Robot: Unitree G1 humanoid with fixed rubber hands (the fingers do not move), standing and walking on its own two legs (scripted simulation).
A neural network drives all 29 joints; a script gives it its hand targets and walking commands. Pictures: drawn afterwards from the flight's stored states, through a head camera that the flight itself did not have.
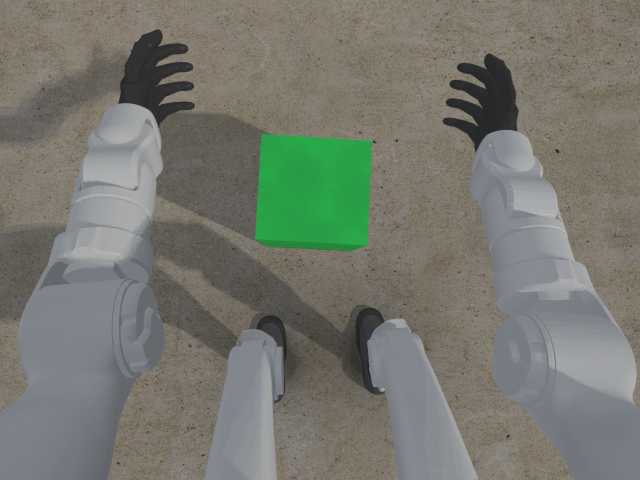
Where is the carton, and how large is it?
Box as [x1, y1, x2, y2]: [255, 134, 371, 250]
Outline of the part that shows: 262,134 255,239 267,246 352,250 366,245 371,141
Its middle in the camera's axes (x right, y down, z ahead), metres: -0.01 -0.09 +0.85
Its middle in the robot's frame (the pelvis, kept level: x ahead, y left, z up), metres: +0.49 -0.01 -0.52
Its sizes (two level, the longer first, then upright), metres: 0.210 0.200 0.250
